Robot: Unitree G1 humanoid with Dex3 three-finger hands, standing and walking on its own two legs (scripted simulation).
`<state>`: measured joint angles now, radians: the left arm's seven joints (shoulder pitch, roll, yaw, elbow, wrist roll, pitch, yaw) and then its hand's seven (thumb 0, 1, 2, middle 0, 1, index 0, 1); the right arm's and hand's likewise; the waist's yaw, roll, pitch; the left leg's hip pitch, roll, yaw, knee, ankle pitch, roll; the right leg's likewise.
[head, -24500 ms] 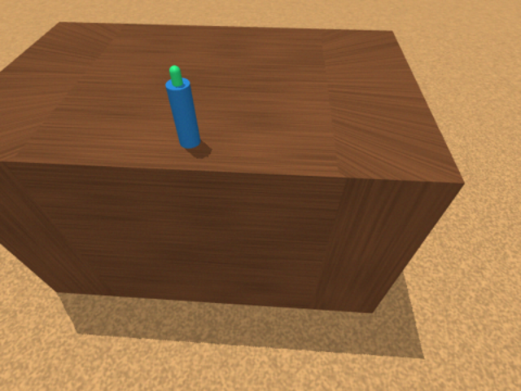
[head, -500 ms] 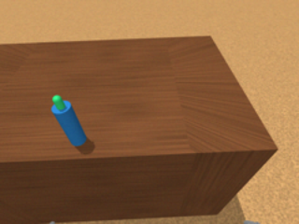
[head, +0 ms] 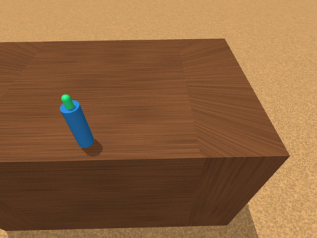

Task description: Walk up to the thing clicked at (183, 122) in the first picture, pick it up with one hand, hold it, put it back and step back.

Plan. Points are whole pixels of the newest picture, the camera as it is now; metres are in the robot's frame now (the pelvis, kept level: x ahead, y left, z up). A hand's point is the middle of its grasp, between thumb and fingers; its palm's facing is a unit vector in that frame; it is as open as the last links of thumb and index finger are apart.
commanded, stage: home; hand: left
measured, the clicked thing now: (76, 121) +0.42 +0.24 +0.07
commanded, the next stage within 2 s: stand in 1.08 s
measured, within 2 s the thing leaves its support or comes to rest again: neither
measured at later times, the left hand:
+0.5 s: hand out of the picture +0.08 +0.25 -0.15, palm faces -0.04 -0.93 -0.37, open 17.4 cm
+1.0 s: hand out of the picture +0.10 +0.25 -0.15, palm faces -0.03 -0.93 -0.36, open 17.4 cm
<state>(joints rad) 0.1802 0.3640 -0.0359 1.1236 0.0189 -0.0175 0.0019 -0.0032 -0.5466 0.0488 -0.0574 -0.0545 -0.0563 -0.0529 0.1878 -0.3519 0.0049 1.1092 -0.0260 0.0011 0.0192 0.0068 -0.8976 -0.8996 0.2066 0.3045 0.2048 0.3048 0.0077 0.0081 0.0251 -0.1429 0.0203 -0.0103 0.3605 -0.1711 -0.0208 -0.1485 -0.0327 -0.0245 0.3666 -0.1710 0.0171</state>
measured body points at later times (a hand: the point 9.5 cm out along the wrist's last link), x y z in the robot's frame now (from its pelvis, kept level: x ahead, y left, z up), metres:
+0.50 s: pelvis +0.01 +0.00 +0.00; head +0.01 -0.01 +0.45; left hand +0.08 +0.30 -0.12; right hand +0.08 -0.31 -0.14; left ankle +0.02 +0.13 -0.75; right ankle +0.02 -0.13 -0.75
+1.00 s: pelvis +0.02 -0.01 +0.00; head +0.02 -0.01 +0.45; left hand +0.10 +0.30 -0.13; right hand +0.09 -0.31 -0.13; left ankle +0.02 +0.13 -0.75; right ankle +0.02 -0.13 -0.75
